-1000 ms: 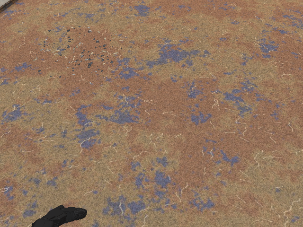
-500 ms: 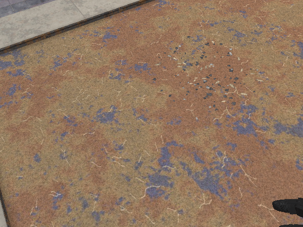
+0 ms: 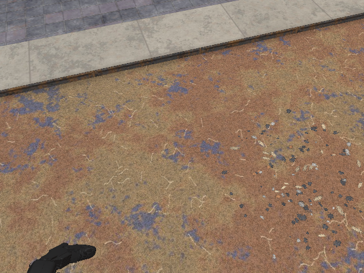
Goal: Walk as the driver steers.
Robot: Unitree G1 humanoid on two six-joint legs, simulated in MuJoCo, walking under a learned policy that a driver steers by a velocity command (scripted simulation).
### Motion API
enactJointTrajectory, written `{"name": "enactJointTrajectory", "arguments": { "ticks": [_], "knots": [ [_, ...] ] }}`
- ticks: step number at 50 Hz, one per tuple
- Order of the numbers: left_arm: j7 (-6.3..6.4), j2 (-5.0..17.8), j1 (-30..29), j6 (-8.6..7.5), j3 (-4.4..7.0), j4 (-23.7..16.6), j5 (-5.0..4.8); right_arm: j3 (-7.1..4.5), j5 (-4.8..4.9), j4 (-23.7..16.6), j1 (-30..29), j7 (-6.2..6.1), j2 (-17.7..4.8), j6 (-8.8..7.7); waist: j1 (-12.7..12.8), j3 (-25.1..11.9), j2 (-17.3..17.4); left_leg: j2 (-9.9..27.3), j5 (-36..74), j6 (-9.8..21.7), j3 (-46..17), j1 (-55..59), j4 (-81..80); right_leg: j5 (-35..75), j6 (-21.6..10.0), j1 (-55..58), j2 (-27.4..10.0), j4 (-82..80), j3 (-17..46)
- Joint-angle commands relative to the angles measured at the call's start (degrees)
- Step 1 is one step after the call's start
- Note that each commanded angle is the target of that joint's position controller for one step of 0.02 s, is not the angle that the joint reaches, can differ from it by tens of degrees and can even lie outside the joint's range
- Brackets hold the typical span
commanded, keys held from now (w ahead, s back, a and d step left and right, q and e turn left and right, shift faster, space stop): w+shift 0.26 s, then w+q+shift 0.74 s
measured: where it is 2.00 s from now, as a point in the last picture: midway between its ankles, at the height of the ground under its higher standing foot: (11, 90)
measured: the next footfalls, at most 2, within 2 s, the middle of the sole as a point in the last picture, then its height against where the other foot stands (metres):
right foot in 0.02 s outside the picture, level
left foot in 0.50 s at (172, 229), level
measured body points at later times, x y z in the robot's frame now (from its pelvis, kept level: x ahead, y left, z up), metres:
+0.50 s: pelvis +0.47 -0.03 -0.02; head +0.50 -0.02 +0.43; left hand +0.36 +0.22 -0.15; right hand +0.73 -0.22 -0.09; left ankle +0.60 +0.02 -0.72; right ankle +0.19 -0.16 -0.69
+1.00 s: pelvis +0.94 +0.06 +0.00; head +0.96 +0.08 +0.45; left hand +0.96 +0.38 -0.08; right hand +1.14 -0.18 -0.11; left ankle +0.73 +0.04 -0.61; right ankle +1.07 -0.03 -0.72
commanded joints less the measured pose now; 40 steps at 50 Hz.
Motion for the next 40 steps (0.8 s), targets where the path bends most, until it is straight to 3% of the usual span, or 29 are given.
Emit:
{"name": "enactJointTrajectory", "arguments": {
  "ticks": [1,2,3,4,5,6,8,10,14,17,18,19,21,22,23,24,25,26,27,28,29,31,33,36,38,40],
  "knots": [
    [1.88,10.70,23.07,-0.49,4.91,3.58,-0.09,-2.42,-1.70,-2.68,-4.67,-0.59,-11.24,-0.18,16.29,-10.84,0.92,9.84,56.93,2.28,-1.40,-16.56,28.24,-10.22,-2.74,36.30,4.65,1.31,-4.07],
    [3.01,16.25,33.96,-0.50,6.49,5.48,1.54,-0.72,-1.26,-4.74,-4.82,-0.77,-4.73,-0.73,19.78,-17.83,-8.04,5.13,37.42,0.76,2.83,-29.62,52.53,-31.90,-4.73,49.11,-7.22,-0.50,12.04],
    [1.98,19.35,31.01,-0.48,7.14,6.77,1.86,0.80,1.26,-7.18,1.47,-0.08,0.70,-1.54,11.76,-22.28,-27.58,-2.91,0.28,-0.63,1.82,-44.66,64.98,-41.86,-9.37,54.34,-17.52,-17.14,48.06],
    [1.20,13.68,22.55,-0.19,6.58,5.09,1.18,0.92,-0.17,-6.49,-2.94,-0.78,-2.69,-1.01,10.66,-11.71,-14.42,2.85,4.10,0.49,1.90,-52.34,67.17,-45.89,-10.09,48.21,-16.38,-18.44,45.62],
    [0.89,9.70,19.05,-0.40,5.82,4.85,0.57,0.91,-0.62,-6.77,-7.64,-0.32,-3.65,-0.68,10.36,-6.52,-5.02,5.71,8.74,0.20,2.80,-51.96,64.37,-39.44,-10.38,40.64,-14.51,-17.26,35.17],
    [0.71,7.58,18.09,-0.54,5.28,5.87,0.88,1.11,-1.05,-7.53,-10.56,0.27,-3.26,-0.41,9.27,-3.18,-1.02,7.47,9.39,0.05,3.41,-50.34,60.65,-32.41,-9.53,34.25,-11.80,-17.68,28.32],
    [0.89,5.02,19.25,-1.32,4.19,8.82,0.67,1.89,-2.09,-8.91,-11.53,1.59,-0.82,0.78,6.48,-0.06,-3.90,9.10,8.79,-0.78,2.55,-48.15,56.16,-27.46,-8.20,26.73,-8.20,-19.96,20.28],
    [0.78,5.32,20.55,-2.36,4.16,10.76,-0.47,2.43,-2.07,-10.14,-13.71,2.13,0.07,1.66,5.25,2.89,-4.78,9.64,10.00,-1.72,3.18,-50.63,52.44,-23.29,-8.29,24.25,-6.94,-23.79,15.56],
    [0.15,5.97,21.08,-3.59,4.13,12.16,-1.25,3.40,-1.65,-14.16,-24.32,2.73,-0.78,1.29,5.75,6.53,-3.13,10.21,23.27,-3.16,9.25,-50.31,33.33,-5.36,-8.18,22.58,-2.91,-30.08,1.96],
    [0.24,7.38,23.00,-4.64,4.18,13.30,-1.63,4.21,-0.62,-14.74,-27.97,3.59,0.99,1.13,6.80,6.38,-2.34,8.90,32.66,-0.80,14.03,-41.74,22.36,8.75,-6.23,24.57,-3.88,-35.15,-5.74],
    [0.30,7.55,24.02,-4.73,4.18,13.97,-1.47,4.30,-0.68,-14.79,-28.86,3.55,1.02,1.03,7.06,7.15,-2.67,8.79,33.50,0.18,15.00,-41.55,20.14,15.72,-5.50,27.85,-4.57,-34.10,-7.53],
    [0.62,7.73,24.62,-4.57,4.09,14.43,-1.28,4.14,-0.90,-14.60,-29.08,3.38,0.50,0.95,6.82,6.35,-3.18,7.35,32.80,1.17,16.51,-41.02,18.44,26.34,-4.58,32.33,-5.01,-31.89,-9.29],
    [1.95,9.49,26.25,-3.47,4.32,14.73,-0.45,3.48,-1.50,-13.15,-26.71,2.80,-1.27,1.06,5.56,1.39,-6.63,2.49,26.78,2.58,20.24,-37.49,18.16,51.78,-2.67,41.23,-5.66,-22.33,-11.60],
    [2.73,10.92,26.14,-2.40,4.63,14.74,0.27,2.98,-1.58,-11.76,-21.63,2.57,-2.45,1.04,2.68,-2.49,-8.29,0.32,22.91,3.58,20.60,-32.58,18.27,61.36,-1.97,43.66,-6.49,-12.78,-12.21],
    [3.35,12.38,24.48,-1.23,5.08,14.13,0.87,2.03,-1.31,-8.75,-11.86,2.26,-4.20,0.98,-1.87,-7.71,-9.44,-1.45,18.96,4.79,20.24,-23.18,18.65,65.86,-1.77,42.63,-7.12,0.62,-12.57],
    [3.72,13.19,21.93,-0.39,5.31,13.06,1.00,0.69,-1.20,-4.91,0.21,1.68,-5.96,1.05,-7.45,-12.64,-8.09,-0.97,18.07,6.52,17.77,-10.63,14.93,61.25,-1.73,37.27,-6.66,17.61,-13.03],
    [3.34,10.59,21.62,-0.59,4.83,11.90,1.60,-1.10,-1.26,-3.10,5.29,0.54,-9.28,1.84,-6.88,-14.94,-3.16,5.85,6.64,8.26,6.76,2.13,17.69,28.17,-1.88,22.82,-2.81,36.26,-11.82],
    [1.44,4.21,23.97,-1.68,3.35,6.48,-0.27,-3.02,-1.56,-4.76,-0.16,-0.20,-15.61,3.22,1.42,-17.40,16.93,21.14,1.98,20.29,-29.31,16.86,8.14,-24.78,2.26,-5.53,9.54,59.04,-7.44],
    [1.84,7.44,17.28,-2.76,3.17,4.25,-0.45,-3.56,-0.89,-5.49,0.24,-0.25,-14.15,3.34,-1.98,-18.61,6.16,21.94,3.04,21.40,-38.08,18.89,0.90,-22.10,0.97,-14.51,7.60,61.22,2.69],
    [1.91,7.60,12.41,-3.71,2.69,3.03,-0.36,-3.43,-0.48,-4.35,-0.49,-0.71,-11.96,2.93,-1.12,-10.97,-0.22,20.87,7.81,18.74,-31.53,11.69,-0.98,-18.36,0.31,-15.52,3.96,55.04,4.46],
    [1.89,6.90,11.24,-4.03,2.25,2.90,0.00,-3.15,-0.32,-3.06,-1.15,-0.88,-9.65,2.57,1.87,-4.98,-4.75,18.51,13.25,16.34,-26.13,1.51,-2.32,-17.69,0.18,-12.11,1.97,48.05,3.75],
    [1.60,6.08,10.61,-2.04,1.84,2.23,2.09,-1.85,-0.15,-2.80,-3.83,-1.40,-6.25,1.52,6.71,-0.53,-5.29,13.48,19.49,14.18,-18.30,-11.84,-3.28,-20.57,1.83,-5.64,0.26,41.16,3.60],
    [1.10,5.20,9.06,0.08,1.59,0.86,2.65,-1.49,0.38,-2.96,-3.83,-1.07,-6.02,0.42,8.25,1.81,-3.44,11.24,18.85,14.11,-15.41,-20.00,-5.59,-24.42,3.50,-3.42,-0.83,33.43,2.29],
    [0.05,3.10,-2.55,0.23,0.27,-4.38,1.49,-2.12,0.16,-3.74,-4.84,-0.65,-7.24,-0.36,6.15,6.20,-1.07,7.07,22.25,11.69,-11.78,-31.59,-9.97,-7.81,4.93,3.25,-0.02,16.56,-1.29],
    [-0.23,2.74,-4.69,-0.03,0.09,-5.14,0.28,-2.76,0.77,-3.50,-3.61,-0.02,-8.21,-0.61,4.12,4.44,0.20,6.35,29.84,8.47,-10.62,-32.60,-9.83,5.33,4.15,11.58,1.93,7.86,-1.95],
    [0.06,4.07,-5.84,-0.07,0.50,-5.62,-0.18,-3.25,1.21,-2.85,-1.44,0.14,-9.21,-0.50,2.45,2.69,0.87,7.64,35.96,6.72,-11.86,-26.81,-7.83,8.16,3.18,14.50,3.39,3.36,-1.84]
  ]
}}
Over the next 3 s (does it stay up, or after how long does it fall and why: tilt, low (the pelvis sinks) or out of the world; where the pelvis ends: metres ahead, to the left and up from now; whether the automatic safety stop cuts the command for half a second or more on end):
stays up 1.43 0.97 0.06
